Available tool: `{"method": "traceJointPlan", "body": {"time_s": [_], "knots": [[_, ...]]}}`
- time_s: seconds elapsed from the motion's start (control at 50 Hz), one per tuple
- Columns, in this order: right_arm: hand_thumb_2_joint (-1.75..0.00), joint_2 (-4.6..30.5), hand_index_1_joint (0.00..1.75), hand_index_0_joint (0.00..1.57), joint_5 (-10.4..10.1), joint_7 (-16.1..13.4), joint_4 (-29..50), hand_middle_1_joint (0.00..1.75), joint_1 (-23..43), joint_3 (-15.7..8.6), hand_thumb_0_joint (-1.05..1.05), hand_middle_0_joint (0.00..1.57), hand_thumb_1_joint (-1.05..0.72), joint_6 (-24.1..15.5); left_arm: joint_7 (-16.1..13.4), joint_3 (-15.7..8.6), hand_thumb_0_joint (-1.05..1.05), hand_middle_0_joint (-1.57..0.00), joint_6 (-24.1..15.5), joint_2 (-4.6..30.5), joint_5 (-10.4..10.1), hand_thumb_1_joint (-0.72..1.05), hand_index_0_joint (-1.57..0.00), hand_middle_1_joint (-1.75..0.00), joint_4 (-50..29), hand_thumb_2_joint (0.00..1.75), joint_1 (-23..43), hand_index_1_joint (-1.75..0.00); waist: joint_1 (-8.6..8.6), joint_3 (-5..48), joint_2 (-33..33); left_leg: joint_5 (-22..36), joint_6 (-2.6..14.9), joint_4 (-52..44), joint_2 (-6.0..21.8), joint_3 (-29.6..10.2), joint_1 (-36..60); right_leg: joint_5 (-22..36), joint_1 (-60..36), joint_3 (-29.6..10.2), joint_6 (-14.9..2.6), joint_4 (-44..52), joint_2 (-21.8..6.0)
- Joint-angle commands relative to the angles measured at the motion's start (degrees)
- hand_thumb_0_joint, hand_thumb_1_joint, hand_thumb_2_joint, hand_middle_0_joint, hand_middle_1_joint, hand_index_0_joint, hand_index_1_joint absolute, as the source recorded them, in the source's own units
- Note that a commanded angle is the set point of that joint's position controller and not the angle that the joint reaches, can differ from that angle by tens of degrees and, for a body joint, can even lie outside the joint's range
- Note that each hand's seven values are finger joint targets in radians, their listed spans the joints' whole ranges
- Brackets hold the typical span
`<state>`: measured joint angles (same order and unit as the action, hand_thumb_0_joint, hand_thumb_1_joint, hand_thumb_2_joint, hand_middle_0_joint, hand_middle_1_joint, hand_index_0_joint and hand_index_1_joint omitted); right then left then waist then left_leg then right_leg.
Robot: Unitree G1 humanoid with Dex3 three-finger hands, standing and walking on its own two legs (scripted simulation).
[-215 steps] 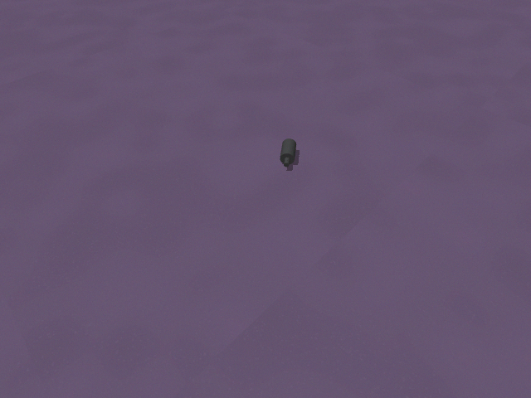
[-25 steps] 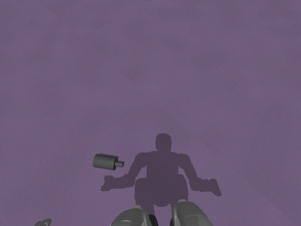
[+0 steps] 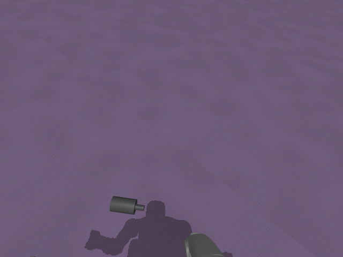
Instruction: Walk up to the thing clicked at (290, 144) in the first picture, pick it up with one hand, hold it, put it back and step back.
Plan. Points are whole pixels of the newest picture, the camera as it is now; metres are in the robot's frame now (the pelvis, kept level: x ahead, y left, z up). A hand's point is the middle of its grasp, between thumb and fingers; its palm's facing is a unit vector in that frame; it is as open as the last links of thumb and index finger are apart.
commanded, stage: walk up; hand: left
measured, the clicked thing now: (128, 205) +0.54 +0.21 -0.70
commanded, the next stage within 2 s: none
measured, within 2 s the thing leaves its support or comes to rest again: neither
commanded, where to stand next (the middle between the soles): +0.14 -0.09 m, yaw -2 degrees
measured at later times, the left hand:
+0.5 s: hand (106, 247) +0.18 +0.17 -0.13, palm faces -0.11 -0.92 -0.37, open 7.4 cm
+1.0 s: hand out of the picture +0.16 +0.16 -0.13, palm faces -0.09 -0.89 -0.45, open 7.4 cm
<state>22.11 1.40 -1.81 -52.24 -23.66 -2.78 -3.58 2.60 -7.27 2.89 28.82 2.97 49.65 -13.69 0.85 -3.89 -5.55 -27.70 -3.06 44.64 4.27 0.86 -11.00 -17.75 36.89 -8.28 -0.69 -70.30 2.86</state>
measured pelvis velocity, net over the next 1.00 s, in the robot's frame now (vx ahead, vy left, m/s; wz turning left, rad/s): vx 0.07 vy -0.11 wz -0.09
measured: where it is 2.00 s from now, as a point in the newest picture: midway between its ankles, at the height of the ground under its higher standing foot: outside the picture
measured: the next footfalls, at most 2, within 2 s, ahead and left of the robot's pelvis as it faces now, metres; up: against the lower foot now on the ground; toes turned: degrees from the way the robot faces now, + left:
right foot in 0.28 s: +0.11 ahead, -0.23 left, +0.00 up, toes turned -3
left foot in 0.60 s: +0.25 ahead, +0.00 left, +0.00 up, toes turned -3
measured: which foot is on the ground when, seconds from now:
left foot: down 0.00-0.32, up 0.34-0.58, down 0.60-0.92, up 0.94-1.00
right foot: up 0.00-0.26, down 0.28-1.00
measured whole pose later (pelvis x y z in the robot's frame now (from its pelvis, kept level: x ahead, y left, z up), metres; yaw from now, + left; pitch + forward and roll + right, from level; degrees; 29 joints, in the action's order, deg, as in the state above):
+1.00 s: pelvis +0.07 -0.11 +0.01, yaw -5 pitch -3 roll +1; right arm 23.3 1.0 0.5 -49.0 -7.1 -3.7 4.5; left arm -2.0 -2.4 -1.2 20.5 1.6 51.8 -11.4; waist -1.3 -9.3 2.2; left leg -27.3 0.7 56.9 -3.2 -4.4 -31.6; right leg -25.1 17.5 1.2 -1.8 -45.1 -1.2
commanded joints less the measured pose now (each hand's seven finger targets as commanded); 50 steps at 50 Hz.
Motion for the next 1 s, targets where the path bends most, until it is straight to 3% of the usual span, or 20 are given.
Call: {"method": "traceJointPlan", "body": {"time_s": [0.0, 0.16, 0.26, 0.28, 0.3, 0.32, 0.34, 0.42, 0.52, 0.56, 0.6, 0.62, 0.64, 0.66, 0.72, 0.86, 0.88, 0.9, 0.92, 0.98], "knots": [[-0.90, 22.0, 0.30, 0.20, 0.3, -3.1, 5.0, 0.30, 6.8, -7.0, 0.00, 0.20, -0.90, -3.2, 2.5, -4.0, 0.00, -0.20, 0.7, 9.4, -0.3, 0.90, -0.20, -0.30, -4.8, 0.90, 0.0, -0.30, -3.38, -11.5, 15.3, -4.6, 10.68, -27.6, 13.5, -16.5, -12.2, 6.0, 3.8, -4.9, 1.42, -3.3, -2.7], [-0.90, 20.5, 0.30, 0.20, 0.5, -2.2, 3.4, 0.30, -1.3, -6.4, 0.00, 0.20, -0.90, -2.9, 3.0, -1.9, 0.00, -0.20, -0.4, 7.1, -1.7, 0.90, -0.20, -0.30, -7.8, 0.90, 9.7, -0.30, 2.45, -2.9, 19.8, 13.5, 11.78, -21.8, 12.3, -6.3, 7.7, 0.0, 2.6, 2.9, 1.73, 17.4, -6.2], [-0.90, 18.3, 0.30, 0.20, 0.5, -1.2, 5.0, 0.30, -0.4, -4.4, 0.00, 0.20, -0.90, -0.8, 1.4, -2.9, 0.00, -0.20, -2.5, 8.0, -2.3, 0.90, -0.20, -0.30, 0.4, 0.90, -6.8, -0.30, -5.37, 6.7, 10.7, 31.3, 10.29, 7.4, 7.6, 3.0, -0.5, -3.8, -29.7, 13.2, -1.44, 39.8, -2.0], [-0.90, 14.4, 0.30, 0.20, -0.3, -0.9, 5.2, 0.30, -4.1, -2.7, 0.00, 0.20, -0.90, -0.8, 0.6, -4.0, 0.00, -0.20, -3.1, 11.3, -1.6, 0.90, -0.20, -0.30, 1.6, 0.90, -11.1, -0.30, -6.86, 10.0, 1.4, 23.8, 7.61, 18.4, 5.2, 2.8, -10.0, -1.1, -39.5, 7.4, -2.01, 38.5, -3.2], [-0.90, 10.6, 0.30, 0.20, -1.1, -0.9, 7.3, 0.30, -3.8, -0.9, 0.00, 0.20, -0.90, -1.1, -0.4, -5.2, 0.00, -0.20, -3.3, 16.0, -1.0, 0.90, -0.20, -0.30, 1.1, 0.90, -13.1, -0.30, -7.66, 8.3, -11.5, -2.0, 5.58, 26.6, -3.1, -1.0, -25.2, 1.7, -44.5, -13.6, -6.90, 41.5, -14.3], [-0.90, 13.7, 0.30, 0.20, -2.3, -1.8, 9.1, 0.30, 2.6, -2.1, 0.00, 0.20, -0.90, -1.2, -0.8, -4.5, 0.00, -0.20, -3.4, 17.3, -2.1, 0.90, -0.20, -0.30, -0.4, 0.90, -13.1, -0.30, -8.77, 8.5, -11.9, -7.4, 5.33, 29.7, -5.9, -3.5, -30.4, 7.2, -41.8, -30.4, -14.83, 49.5, -22.5], [-0.90, 16.2, 0.30, 0.20, -1.8, -2.1, 9.2, 0.30, 6.9, -3.0, 0.00, 0.20, -0.90, -1.1, -0.8, -4.4, 0.00, -0.20, -3.6, 16.9, -2.6, 0.90, -0.20, -0.30, -1.4, 0.90, -10.8, -0.30, -8.42, 4.3, -7.1, -8.0, 5.05, 32.8, -3.0, -5.4, -29.6, 7.4, -34.9, -30.6, -17.99, 50.7, -25.1], [-0.90, 14.0, 0.30, 0.20, -3.0, -1.2, 4.6, 0.30, 0.0, -2.3, 0.00, 0.20, -0.90, -0.9, -2.5, -0.9, 0.00, -0.20, -4.7, 8.8, -3.0, 0.90, -0.20, -0.30, -3.3, 0.90, -1.9, -0.30, -0.88, 0.7, -1.4, -1.6, 5.33, 21.5, -1.0, -4.6, -21.1, 30.9, -25.3, -4.5, -13.71, 38.7, -16.2], [-0.90, 11.1, 0.30, 0.20, -2.5, -0.3, 4.3, 0.30, 3.7, -2.2, 0.00, 0.20, -0.90, 0.3, -4.3, 1.3, 0.00, -0.20, -5.9, 8.0, -3.3, 0.90, -0.20, -0.30, -3.9, 0.90, 2.7, -0.30, -0.38, 3.6, -3.6, 8.5, 4.35, -0.2, -1.4, 0.4, -10.3, 48.0, -20.9, 0.1, -12.23, 32.4, -17.5], [-0.90, 11.4, 0.30, 0.20, -1.6, 0.0, 3.5, 0.30, 2.3, -3.0, 0.00, 0.20, -0.90, 0.7, -4.5, 1.7, 0.00, -0.20, -5.2, 7.7, -4.6, 0.90, -0.20, -0.30, -4.5, 0.90, 5.8, -0.30, 1.75, 5.7, -3.5, 21.5, 5.24, -8.2, -3.3, 1.4, -1.5, 40.6, -17.0, 1.4, -9.01, 27.0, -15.8], [-0.90, 16.1, 0.30, 0.20, 0.1, 0.1, 6.2, 0.30, 6.5, -4.6, 0.00, 0.20, -0.90, 1.5, -5.0, 2.5, 0.00, -0.20, -4.5, 5.1, -5.3, 0.90, -0.20, -0.30, -4.7, 0.90, 4.2, -0.30, 1.02, 6.9, 5.1, 46.0, 8.53, -9.2, 2.4, -8.2, 2.7, 23.9, -11.5, 5.1, -3.41, 21.4, -10.1], [-0.90, 18.3, 0.30, 0.20, 0.1, 0.4, 8.0, 0.30, 8.8, -5.1, 0.00, 0.20, -0.90, 1.9, -5.3, 2.6, 0.00, -0.20, -4.0, 4.1, -5.6, 0.90, -0.20, -0.30, -4.3, 0.90, 1.9, -0.30, 0.37, 8.6, 10.0, 47.8, 14.52, -14.2, 10.6, -19.3, 1.5, 10.5, -11.9, 8.0, -0.76, 13.7, -5.0], [-0.90, 18.9, 0.30, 0.20, -0.9, 0.8, 8.3, 0.30, 10.0, -5.0, 0.00, 0.20, -0.90, 2.1, -6.0, 2.3, 0.00, -0.20, -3.0, 4.9, -5.5, 0.90, -0.20, -0.30, -3.4, 0.90, 0.9, -0.30, 1.12, 9.1, 15.7, 47.7, 21.22, -17.7, 16.8, -26.4, -1.6, -18.8, -13.4, 7.9, -0.85, 5.6, -0.8], [-0.90, 18.2, 0.30, 0.20, -0.6, 0.8, 8.0, 0.30, 11.1, -5.2, 0.00, 0.20, -0.90, 2.4, -6.3, 2.4, 0.00, -0.20, -2.5, 5.1, -5.0, 0.90, -0.20, -0.30, -2.2, 0.90, -0.2, -0.30, 0.45, 8.7, 14.5, 41.1, 22.53, -19.1, 18.2, -30.4, -3.2, -22.0, -14.0, 4.7, -0.97, 2.9, -2.5], [-0.90, 14.7, 0.30, 0.20, -0.2, 0.8, 9.6, 0.30, 14.8, -4.5, 0.00, 0.20, -0.90, 3.5, -5.5, 1.4, 0.00, -0.20, -2.6, 5.4, -4.2, 0.90, -0.20, -0.30, -0.5, 0.90, -0.5, -0.30, -0.54, 7.5, 10.6, 32.1, 16.19, -16.7, 10.4, -17.8, -5.6, -16.5, -12.6, 5.2, -1.77, 4.3, -3.3], [-0.90, 11.6, 0.30, 0.20, -0.5, 2.1, 9.5, 0.30, 17.3, -3.5, 0.00, 0.20, -0.90, 6.0, -6.0, 0.8, 0.00, -0.20, -5.0, 3.8, -2.3, 0.90, -0.20, -0.30, 1.1, 0.90, -4.3, -0.30, -2.99, 10.5, 11.9, 29.6, 10.50, -3.9, 4.1, -10.1, -9.7, 1.9, -27.4, 7.3, -0.67, 40.9, -3.7], [-0.90, 9.3, 0.30, 0.20, -1.0, 2.2, 9.7, 0.30, 16.6, -2.8, 0.00, 0.20, -0.90, 6.2, -6.1, -0.1, 0.00, -0.20, -5.6, 7.7, -1.1, 0.90, -0.20, -0.30, 0.3, 0.90, -4.3, -0.30, -3.02, 8.1, 4.5, 21.3, 7.45, 2.3, -0.9, -8.8, -20.3, -1.0, -30.8, -6.0, -3.27, 44.8, -11.7], [-0.90, 8.5, 0.30, 0.20, -0.6, 1.8, 10.8, 0.30, 18.6, -2.8, 0.00, 0.20, -0.90, 6.1, -6.3, -1.6, 0.00, -0.20, -5.5, 14.0, -0.6, 0.90, -0.20, -0.30, -1.5, 0.90, -0.6, -0.30, -3.74, 3.6, -5.0, -3.2, 3.99, 10.2, -9.2, -6.7, -27.8, 6.0, -25.0, -21.1, -11.45, 49.0, -26.5], [-0.90, 11.8, 0.30, 0.20, 0.1, 0.8, 11.0, 0.30, 20.7, -4.2, 0.00, 0.20, -0.90, 6.5, -6.6, -2.2, 0.00, -0.20, -5.5, 17.4, -0.2, 0.90, -0.20, -0.30, -2.8, 0.90, 2.3, -0.30, -4.85, 2.1, -6.4, -7.7, 3.75, 19.1, -5.9, -12.5, -24.6, 10.8, -17.5, -28.5, -18.34, 50.1, -33.2], [-0.90, 11.6, 0.30, 0.20, -0.7, 1.9, 6.6, 0.30, 14.9, -4.7, 0.00, 0.20, -0.90, 5.7, -6.5, -0.4, 0.00, -0.20, -6.2, 8.4, -1.4, 0.90, -0.20, -0.30, -3.0, 0.90, 7.0, -0.30, 0.69, -0.9, 3.7, -0.6, 3.51, 23.4, -8.4, -11.4, -24.4, 27.7, -23.0, -5.4, -11.89, 41.7, -19.9]]}}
